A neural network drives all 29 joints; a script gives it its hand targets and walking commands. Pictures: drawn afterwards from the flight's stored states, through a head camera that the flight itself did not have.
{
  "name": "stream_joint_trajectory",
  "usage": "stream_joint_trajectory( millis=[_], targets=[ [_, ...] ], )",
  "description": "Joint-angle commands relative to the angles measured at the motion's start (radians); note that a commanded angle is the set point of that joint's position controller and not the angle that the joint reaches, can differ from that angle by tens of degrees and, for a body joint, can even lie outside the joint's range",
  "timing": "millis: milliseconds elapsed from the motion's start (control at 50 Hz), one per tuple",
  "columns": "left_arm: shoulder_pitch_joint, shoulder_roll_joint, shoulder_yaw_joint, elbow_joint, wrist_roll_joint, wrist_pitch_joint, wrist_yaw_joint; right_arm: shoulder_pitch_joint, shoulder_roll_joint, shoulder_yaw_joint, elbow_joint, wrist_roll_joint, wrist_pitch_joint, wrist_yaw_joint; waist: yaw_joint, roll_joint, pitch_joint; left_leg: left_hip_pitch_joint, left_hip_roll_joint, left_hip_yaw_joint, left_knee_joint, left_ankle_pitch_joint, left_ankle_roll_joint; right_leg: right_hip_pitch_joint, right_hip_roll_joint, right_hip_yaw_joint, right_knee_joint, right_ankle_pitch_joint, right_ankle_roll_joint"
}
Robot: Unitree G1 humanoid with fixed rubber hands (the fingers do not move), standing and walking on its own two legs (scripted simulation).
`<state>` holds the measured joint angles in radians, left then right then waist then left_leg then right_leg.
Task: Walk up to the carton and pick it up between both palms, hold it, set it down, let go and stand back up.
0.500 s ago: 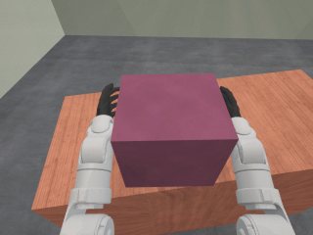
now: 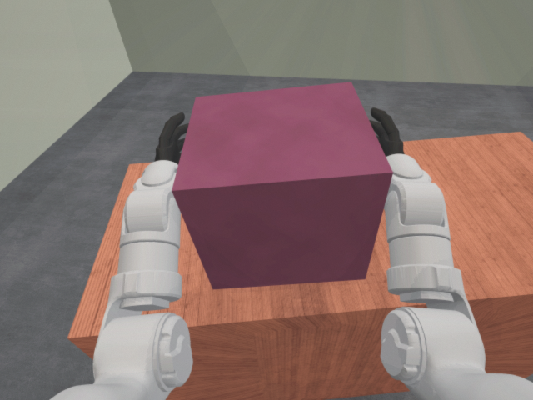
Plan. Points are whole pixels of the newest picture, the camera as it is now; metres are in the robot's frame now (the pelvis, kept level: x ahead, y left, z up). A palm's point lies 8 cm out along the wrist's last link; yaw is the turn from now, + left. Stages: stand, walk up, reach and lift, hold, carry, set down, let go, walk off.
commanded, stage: reach and lift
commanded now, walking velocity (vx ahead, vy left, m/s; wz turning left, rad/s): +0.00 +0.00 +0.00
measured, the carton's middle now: (280, 188) +0.35 -0.03 +0.17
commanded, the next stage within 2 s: hold in 1.30 s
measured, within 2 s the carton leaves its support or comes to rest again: neither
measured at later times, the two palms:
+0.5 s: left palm (163, 180) +0.38 +0.14 +0.17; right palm (375, 166) +0.38 -0.17 +0.18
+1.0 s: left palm (153, 188) +0.36 +0.15 +0.18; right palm (372, 169) +0.37 -0.16 +0.18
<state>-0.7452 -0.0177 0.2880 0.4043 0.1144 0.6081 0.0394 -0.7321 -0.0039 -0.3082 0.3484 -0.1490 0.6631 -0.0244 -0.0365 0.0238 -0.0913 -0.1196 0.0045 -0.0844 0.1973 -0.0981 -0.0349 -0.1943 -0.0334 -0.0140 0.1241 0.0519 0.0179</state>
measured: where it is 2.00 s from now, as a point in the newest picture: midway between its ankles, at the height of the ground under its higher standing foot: outside the picture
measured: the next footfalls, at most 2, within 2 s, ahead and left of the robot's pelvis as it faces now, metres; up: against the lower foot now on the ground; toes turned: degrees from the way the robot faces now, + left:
none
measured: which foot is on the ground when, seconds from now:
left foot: down 0.00-1.00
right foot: down 0.00-1.00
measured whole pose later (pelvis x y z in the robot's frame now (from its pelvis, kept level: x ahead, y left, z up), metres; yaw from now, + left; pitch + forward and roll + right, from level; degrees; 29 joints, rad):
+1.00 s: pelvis +0.00 +0.00 +0.00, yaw +1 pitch -1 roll +0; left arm -0.58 -0.01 0.19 0.11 0.07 0.75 0.08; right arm -0.61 -0.01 -0.21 0.12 -0.08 0.78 -0.06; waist -0.01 0.01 -0.02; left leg -0.06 0.00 -0.08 0.17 -0.09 -0.03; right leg -0.13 -0.04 -0.01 0.10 0.05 0.03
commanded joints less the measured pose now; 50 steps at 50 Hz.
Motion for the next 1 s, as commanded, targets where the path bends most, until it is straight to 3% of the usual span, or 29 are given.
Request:
stream_joint_trajectory(
  millis=[0, 80, 220, 320, 580, 720, 980],
  targets=[
    [-0.706, -0.459, -0.382, -0.229, -0.140, -0.030, -0.116, -0.723, 0.445, 0.402, -0.241, 0.142, -0.049, 0.081, 0.009, -0.061, -0.514, -0.239, -0.080, 0.083, -0.104, 0.024, 0.032, 0.606, 0.057, 0.015, 0.088, 0.109, 0.023],
    [-0.691, -0.475, -0.457, -0.334, -0.188, -0.014, -0.096, -0.684, 0.458, 0.460, -0.294, 0.185, -0.032, 0.072, 0.006, -0.061, -0.512, -0.202, -0.070, 0.072, -0.094, 0.086, 0.021, 0.604, 0.059, 0.012, 0.095, 0.154, 0.016],
    [-0.657, -0.511, -0.532, -0.410, -0.220, 0.029, -0.075, -0.643, 0.449, 0.490, -0.333, 0.214, 0.000, 0.071, -0.010, -0.009, -0.491, -0.160, -0.062, 0.071, -0.067, 0.100, -0.007, 0.524, 0.063, -0.002, 0.088, 0.109, -0.004],
    [-0.643, -0.539, -0.558, -0.450, -0.238, 0.050, -0.069, -0.631, 0.454, 0.505, -0.367, 0.222, 0.013, 0.074, -0.014, -0.005, -0.499, -0.142, -0.057, 0.067, -0.047, 0.118, -0.017, 0.495, 0.064, -0.008, 0.092, 0.101, -0.012],
    [-0.545, -0.520, -0.539, -0.492, -0.208, 0.087, -0.080, -0.587, 0.470, 0.542, -0.460, 0.236, 0.042, 0.095, 0.011, -0.055, -0.484, -0.069, -0.070, 0.071, -0.052, 0.230, -0.017, 0.544, 0.063, -0.005, 0.081, 0.222, 0.002],
    [-0.516, -0.485, -0.541, -0.539, -0.202, 0.098, -0.090, -0.556, 0.476, 0.566, -0.504, 0.244, 0.059, 0.091, 0.026, -0.067, -0.479, -0.070, -0.077, 0.079, -0.075, 0.207, -0.007, 0.582, 0.054, 0.001, 0.080, 0.242, 0.013],
    [-0.580, -0.465, -0.513, -0.480, -0.184, 0.081, -0.123, -0.590, 0.467, 0.517, -0.424, 0.203, 0.048, 0.090, 0.020, -0.036, -0.424, -0.137, -0.070, 0.085, -0.091, 0.048, -0.004, 0.517, 0.061, -0.010, 0.071, 0.044, 0.010]
  ],
)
